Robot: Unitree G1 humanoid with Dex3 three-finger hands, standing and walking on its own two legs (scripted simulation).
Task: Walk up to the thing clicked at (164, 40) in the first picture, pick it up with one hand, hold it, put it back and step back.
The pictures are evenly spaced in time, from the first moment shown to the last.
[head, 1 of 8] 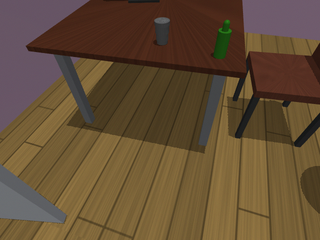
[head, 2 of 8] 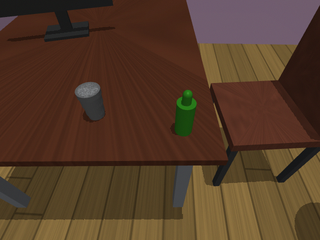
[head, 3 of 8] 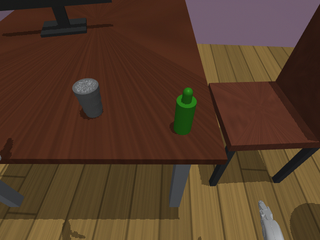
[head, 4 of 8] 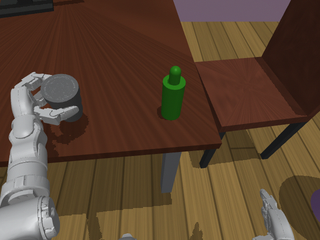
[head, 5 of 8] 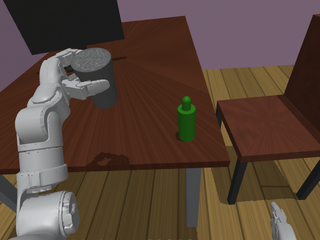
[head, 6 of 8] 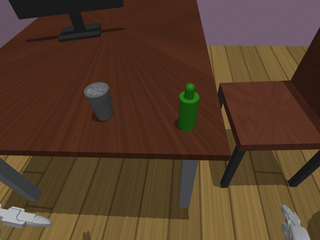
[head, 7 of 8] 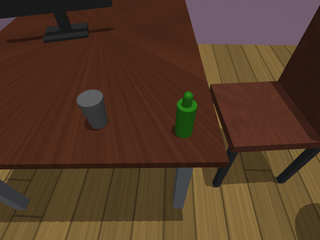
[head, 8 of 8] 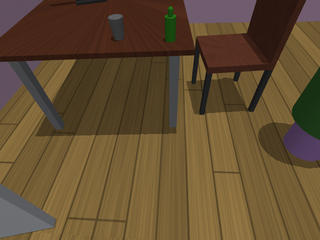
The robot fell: no
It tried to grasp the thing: yes
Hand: left
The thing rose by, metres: 0.25
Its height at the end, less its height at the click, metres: +0.00
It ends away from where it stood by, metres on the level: 0.03
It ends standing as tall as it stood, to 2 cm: yes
